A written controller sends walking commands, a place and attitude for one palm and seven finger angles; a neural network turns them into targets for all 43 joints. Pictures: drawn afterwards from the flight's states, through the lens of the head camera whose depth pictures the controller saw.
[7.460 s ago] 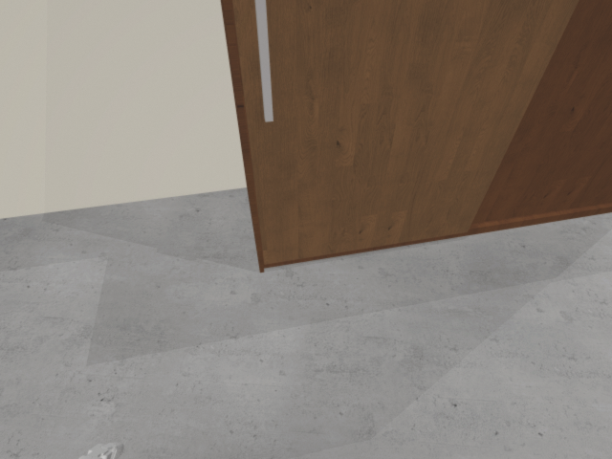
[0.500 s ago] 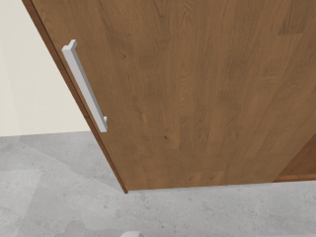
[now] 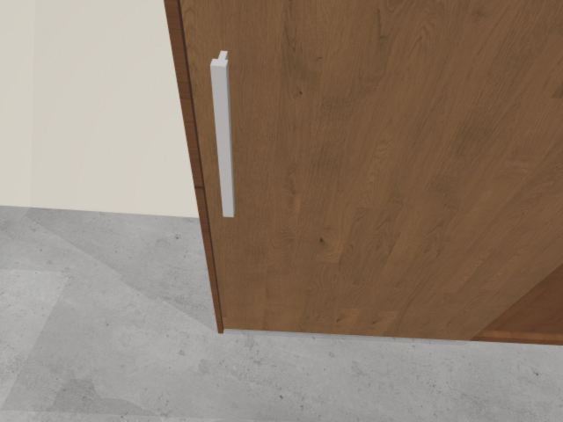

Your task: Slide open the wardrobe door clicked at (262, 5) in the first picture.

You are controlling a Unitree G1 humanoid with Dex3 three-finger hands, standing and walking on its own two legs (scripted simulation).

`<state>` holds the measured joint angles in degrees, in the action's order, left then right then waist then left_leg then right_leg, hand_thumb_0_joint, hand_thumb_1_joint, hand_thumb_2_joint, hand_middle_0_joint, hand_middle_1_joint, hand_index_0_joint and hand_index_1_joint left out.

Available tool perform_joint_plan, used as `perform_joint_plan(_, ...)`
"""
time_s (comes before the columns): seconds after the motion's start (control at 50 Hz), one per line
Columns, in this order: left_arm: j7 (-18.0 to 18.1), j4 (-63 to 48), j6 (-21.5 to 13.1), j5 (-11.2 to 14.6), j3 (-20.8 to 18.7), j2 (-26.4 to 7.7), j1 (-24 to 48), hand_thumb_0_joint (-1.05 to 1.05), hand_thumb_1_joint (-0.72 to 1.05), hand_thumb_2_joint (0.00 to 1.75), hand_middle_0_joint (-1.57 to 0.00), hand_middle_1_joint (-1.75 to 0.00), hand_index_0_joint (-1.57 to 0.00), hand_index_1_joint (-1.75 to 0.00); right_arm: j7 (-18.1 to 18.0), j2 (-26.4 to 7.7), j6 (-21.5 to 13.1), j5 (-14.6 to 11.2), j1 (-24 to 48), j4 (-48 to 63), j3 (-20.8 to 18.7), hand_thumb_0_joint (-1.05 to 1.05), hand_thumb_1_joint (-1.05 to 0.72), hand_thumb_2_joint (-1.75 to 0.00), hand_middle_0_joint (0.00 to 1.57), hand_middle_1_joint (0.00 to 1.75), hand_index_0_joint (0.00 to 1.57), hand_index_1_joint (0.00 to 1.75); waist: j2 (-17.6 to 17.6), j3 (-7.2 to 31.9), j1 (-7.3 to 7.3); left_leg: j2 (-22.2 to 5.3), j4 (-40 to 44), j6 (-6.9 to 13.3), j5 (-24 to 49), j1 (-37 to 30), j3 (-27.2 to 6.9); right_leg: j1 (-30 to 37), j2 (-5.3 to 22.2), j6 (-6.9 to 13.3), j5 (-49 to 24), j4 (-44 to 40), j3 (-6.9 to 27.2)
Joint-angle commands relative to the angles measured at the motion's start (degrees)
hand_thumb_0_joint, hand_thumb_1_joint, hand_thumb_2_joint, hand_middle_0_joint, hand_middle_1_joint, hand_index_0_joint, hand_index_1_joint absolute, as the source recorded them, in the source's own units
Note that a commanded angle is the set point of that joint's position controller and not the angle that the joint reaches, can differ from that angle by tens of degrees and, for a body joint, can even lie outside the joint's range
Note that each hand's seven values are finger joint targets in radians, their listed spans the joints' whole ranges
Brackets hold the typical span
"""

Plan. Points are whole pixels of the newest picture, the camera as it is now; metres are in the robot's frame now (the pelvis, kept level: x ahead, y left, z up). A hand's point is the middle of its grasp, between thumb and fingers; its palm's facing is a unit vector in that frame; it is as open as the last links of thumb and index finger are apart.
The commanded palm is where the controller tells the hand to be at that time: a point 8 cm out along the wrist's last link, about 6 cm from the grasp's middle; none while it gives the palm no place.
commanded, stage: come to a stop and stand still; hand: left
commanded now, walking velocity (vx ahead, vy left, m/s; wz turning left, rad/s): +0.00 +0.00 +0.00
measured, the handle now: (226, 145) +0.52 +0.15 +0.11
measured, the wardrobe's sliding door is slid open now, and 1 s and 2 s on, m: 0.00 0.00 0.00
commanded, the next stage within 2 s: look again from close up in 0.40 s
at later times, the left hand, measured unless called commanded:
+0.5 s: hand out of the picture +0.01 +0.20 -0.18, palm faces -0.02 -0.98 -0.19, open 7.4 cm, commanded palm none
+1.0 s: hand out of the picture +0.02 +0.25 -0.15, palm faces +0.00 -0.95 -0.32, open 7.4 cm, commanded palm none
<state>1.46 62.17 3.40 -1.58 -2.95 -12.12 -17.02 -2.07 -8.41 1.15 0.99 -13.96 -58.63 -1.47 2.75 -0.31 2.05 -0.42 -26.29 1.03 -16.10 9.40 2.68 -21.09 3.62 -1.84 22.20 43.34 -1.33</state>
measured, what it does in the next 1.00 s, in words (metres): steps on the spot: right foot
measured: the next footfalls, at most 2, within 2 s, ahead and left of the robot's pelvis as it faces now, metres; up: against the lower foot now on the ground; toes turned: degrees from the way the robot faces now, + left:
right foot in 0.12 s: +0.04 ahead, -0.12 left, +0.00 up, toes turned -3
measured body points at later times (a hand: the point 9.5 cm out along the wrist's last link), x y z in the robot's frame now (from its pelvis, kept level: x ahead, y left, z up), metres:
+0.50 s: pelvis -0.01 +0.02 +0.00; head +0.01 +0.03 +0.45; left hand +0.01 +0.25 -0.16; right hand -0.03 -0.19 -0.16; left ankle -0.02 +0.11 -0.74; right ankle +0.00 -0.11 -0.74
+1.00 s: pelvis -0.05 +0.01 +0.00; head -0.08 +0.02 +0.45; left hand +0.02 +0.30 -0.13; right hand +0.05 -0.27 -0.12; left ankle -0.02 +0.11 -0.74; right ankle +0.00 -0.11 -0.74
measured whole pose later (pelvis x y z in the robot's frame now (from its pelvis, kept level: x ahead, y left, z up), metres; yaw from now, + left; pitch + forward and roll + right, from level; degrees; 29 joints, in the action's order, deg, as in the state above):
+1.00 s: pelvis -0.05 +0.01 +0.00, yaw +0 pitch -4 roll +0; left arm 0.9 56.5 -0.2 -1.6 0.1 -17.6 -13.3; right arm -0.1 -17.8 -0.4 0.9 -10.5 -56.2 -1.2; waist 0.1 0.6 0.5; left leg 0.8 -26.4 2.2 -12.5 10.5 3.6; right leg -12.4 2.3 -0.7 9.5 25.5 -2.7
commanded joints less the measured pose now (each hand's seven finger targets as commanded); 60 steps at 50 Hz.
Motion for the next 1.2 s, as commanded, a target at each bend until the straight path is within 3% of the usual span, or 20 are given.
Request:
perform_joint_plan(0.0,-0.22,-2.47,-2.44,0.58,0.95,-0.08,-0.53,0.0,0.9,0.9,-0.2,-0.3,-0.2,-0.3,-0.33,-8.36,-1.6,0.11,-0.56,1.11,-0.88,0.0,-0.9,-0.9,0.2,0.3,0.2,0.3,-11.28,-3.62,-0.85,-11.0,9.6,6.31,19.4,1.1,-8.32,2.07,-0.23,-0.47,-0.59,-6.93,-1.24)
perform_joint_plan(0.04,-0.04,-1.51,-3.05,0.77,1.15,-0.22,-1.83,0.0,0.9,0.9,-0.2,-0.3,-0.2,-0.3,-0.46,-8.23,-1.81,-0.25,-2.01,0.02,-0.82,0.0,-0.9,-0.9,0.2,0.3,0.2,0.3,-8.79,-1.82,-0.43,-9.99,5.81,5.0,24.23,-0.47,-7.77,7.47,-0.36,-0.54,-8.33,-17.4,-1.26)
perform_joint_plan(0.1,0.55,-0.09,-4.13,0.73,1.24,-3.31,-2.35,0.0,0.9,0.9,-0.2,-0.3,-0.2,-0.3,-0.11,-5.1,-2.23,-1.07,-2.9,-0.45,-0.31,0.0,-0.9,-0.9,0.2,0.3,0.2,0.3,-1.33,-0.04,-1.64,-5.06,3.13,0.31,13.26,2.38,-4.43,13.59,5.53,2.44,-24.07,-22.48,6.15)
perform_joint_plan(0.12,0.59,-0.35,-3.94,0.82,1.37,-3.83,-1.28,0.0,0.9,0.9,-0.2,-0.3,-0.2,-0.3,0.16,-4.82,-2.21,-1.06,-3.15,-0.88,-0.18,0.0,-0.9,-0.9,0.2,0.3,0.2,0.3,-3.08,-1.65,-1.88,-4.83,5.04,0.19,10.11,2.84,-4.91,12.75,6.27,2.92,-22.98,-22.22,5.2)
perform_joint_plan(0.14,0.52,0.15,-4.14,0.8,1.35,-3.18,-0.62,0.0,0.9,0.9,-0.2,-0.3,-0.2,-0.3,0.1,-4.8,-1.97,-0.72,-3.09,-1.39,-0.15,0.0,-0.9,-0.9,0.2,0.3,0.2,0.3,1.07,-1.37,-2.13,-5.0,5.48,-0.32,9.87,1.48,-4.83,11.02,5.08,3.12,-21.06,-21.72,5.23)
perform_joint_plan(0.18,0.54,0.18,-3.98,0.91,1.77,-2.02,0.57,0.0,0.9,0.9,-0.2,-0.3,-0.2,-0.3,0.06,-5.47,-1.95,-0.59,-3.75,-2.49,-0.09,0.0,-0.9,-0.9,0.2,0.3,0.2,0.3,3.24,-3.2,-2.31,-5.35,6.8,-0.12,8.42,0.37,-5.2,8.75,3.81,2.68,-15.17,-23.1,4.53)
perform_joint_plan(0.28,0.69,0.83,-3.6,1.03,1.92,-1.45,0.09,0.0,0.9,0.9,-0.2,-0.3,-0.2,-0.3,0.05,-5.38,-2.46,-0.62,-4.16,-4.13,0.44,0.0,-0.9,-0.9,0.2,0.3,0.2,0.3,-2.49,-4.07,-1.53,-5.91,9.82,0.24,7.19,2.15,-5.89,10.87,2.85,1.95,-13.69,-23.32,3.49)
perform_joint_plan(0.4,0.8,1.43,-3.61,1.1,2.05,-1.25,-0.52,0.0,0.9,0.9,-0.2,-0.3,-0.2,-0.3,-0.08,-4.81,-2.71,-0.67,-5.72,-5.49,0.53,0.0,-0.9,-0.9,0.2,0.3,0.2,0.3,-4.14,-3.33,-1.35,-6.11,10.51,0.2,7.84,2.24,-5.81,12.51,2.9,1.84,-15.3,-23.19,2.82)
perform_joint_plan(0.42,0.78,-3.74,-5.34,0.07,2.52,-11.04,-0.16,0.0,0.9,0.9,-0.2,-0.3,-0.2,-0.3,0.79,-12.33,-3.1,0.01,-2.7,1.45,0.27,0.0,-0.9,-0.9,0.2,0.3,0.2,0.3,-1.89,-8.34,-2.5,-3.01,8.79,-0.94,14.32,4.95,-6.82,11.09,1.24,3.04,-16.99,-20.35,1.81)
perform_joint_plan(0.44,1.05,-4.49,-5.25,0.21,0.76,-7.59,-1.02,0.0,0.9,0.9,-0.2,-0.3,-0.2,-0.3,0.24,-12.27,-4.64,0.37,-4.21,2.8,-1.26,0.0,-0.9,-0.9,0.2,0.3,0.2,0.3,-5.2,1.08,-2.24,-5.53,4.56,-0.14,17.08,3.63,-7.9,13.18,2.49,3.65,-14.48,-15.66,1.92)
perform_joint_plan(0.46,1.0,-4.03,-5.33,0.11,0.66,-6.66,-0.56,0.0,0.9,0.9,-0.2,-0.3,-0.2,-0.3,-0.3,-11.32,-4.87,0.39,-4.14,1.81,-1.62,0.0,-0.9,-0.9,0.2,0.3,0.2,0.3,-8.4,5.51,-2.29,-5.85,3.26,0.5,22.73,0.74,-7.75,13.15,2.23,4.53,-17.21,-14.52,1.53)
perform_joint_plan(0.5,0.89,-5.0,-5.02,0.49,1.48,-5.2,-1.93,0.0,0.9,0.9,-0.2,-0.3,-0.2,-0.3,-0.55,-9.87,-4.28,0.08,-5.31,2.59,-1.14,0.0,-0.9,-0.9,0.2,0.3,0.2,0.3,-6.8,6.37,-2.47,-5.81,2.08,1.45,18.03,0.37,-7.41,12.46,2.06,4.29,-16.41,-15.97,1.41)
perform_joint_plan(0.54,0.8,-5.96,-4.87,0.32,1.09,-6.48,-1.18,0.0,0.9,0.9,-0.2,-0.3,-0.2,-0.3,-0.39,-10.89,-3.8,0.0,-4.44,3.6,-1.57,0.0,-0.9,-0.9,0.2,0.3,0.2,0.3,-2.46,2.36,-2.45,-5.28,1.25,1.87,12.81,3.95,-6.86,11.22,2.53,4.39,-16.34,-16.45,2.21)
perform_joint_plan(0.58,0.78,-7.07,-4.71,0.24,0.77,-7.36,-0.44,0.0,0.9,0.9,-0.2,-0.3,-0.2,-0.3,-0.34,-11.95,-3.53,-0.14,-4.12,4.16,-1.91,0.0,-0.9,-0.9,0.2,0.3,0.2,0.3,-2.32,-1.85,-2.62,-5.24,2.03,2.0,10.9,6.51,-6.85,9.37,2.38,4.57,-16.17,-16.36,2.71)
perform_joint_plan(0.64,0.75,-8.09,-4.95,0.33,0.69,-8.88,-0.3,0.0,0.9,0.9,-0.2,-0.3,-0.2,-0.3,0.07,-12.98,-3.34,-0.19,-2.63,4.91,-1.92,0.0,-0.9,-0.9,0.2,0.3,0.2,0.3,-2.19,-3.26,-2.43,-5.03,2.13,2.06,9.5,7.08,-6.39,8.88,2.7,4.65,-16.36,-17.39,3.82)
perform_joint_plan(0.72,0.63,-9.33,-5.08,0.38,0.55,-10.61,1.4,0.0,0.9,0.9,-0.2,-0.3,-0.2,-0.3,0.47,-14.96,-3.44,-0.12,-0.48,5.45,-1.84,0.0,-0.9,-0.9,0.2,0.3,0.2,0.3,-2.83,-1.6,-2.26,-5.55,3.28,2.07,10.48,5.8,-6.59,10.08,2.61,4.37,-16.75,-17.94,4.03)
perform_joint_plan(0.82,0.28,-9.76,-5.19,0.31,0.63,-13.02,3.6,0.0,0.9,0.9,-0.2,-0.3,-0.2,-0.3,1.18,-16.91,-3.13,-0.1,2.74,5.8,-1.68,0.0,-0.9,-0.9,0.2,0.3,0.2,0.3,-1.61,-2.65,-2.31,-5.5,5.82,1.81,3.28,5.6,-7.03,8.66,3.23,4.09,-10.15,-21.7,5.49)
perform_joint_plan(0.96,-0.22,-9.39,-5.0,0.18,0.84,-15.41,4.95,0.0,0.9,0.9,-0.2,-0.3,-0.2,-0.3,1.91,-19.23,-2.64,0.01,4.83,5.54,-1.51,0.0,-0.9,-0.9,0.2,0.3,0.2,0.3,-3.6,-4.0,-2.21,-5.48,9.81,1.23,-7.55,7.89,-8.33,7.74,3.41,3.48,-2.14,-25.01,5.93)
perform_joint_plan(1.06,-0.37,-8.61,-4.99,0.2,0.94,-16.03,4.71,0.0,0.9,0.9,-0.2,-0.3,-0.2,-0.3,2.21,-19.57,-2.31,-0.02,3.91,4.44,-1.4,0.0,-0.9,-0.9,0.2,0.3,0.2,0.3,-1.87,-3.0,-2.41,-5.11,9.45,1.13,-9.12,7.53,-8.17,6.95,3.97,3.31,2.2,-26.84,6.46)
perform_joint_plan(1.18,-0.33,-7.26,-5.09,0.36,1.11,-15.93,3.94,0.0,0.9,0.9,-0.2,-0.3,-0.2,-0.3,2.23,-19.39,-2.49,-0.22,2.75,2.59,-1.17,0.0,-0.9,-0.9,0.2,0.3,0.2,0.3,-2.39,-2.42,-2.29,-5.43,9.86,1.0,-7.72,8.13,-8.53,8.46,4.26,3.32,0.21,-26.78,6.14)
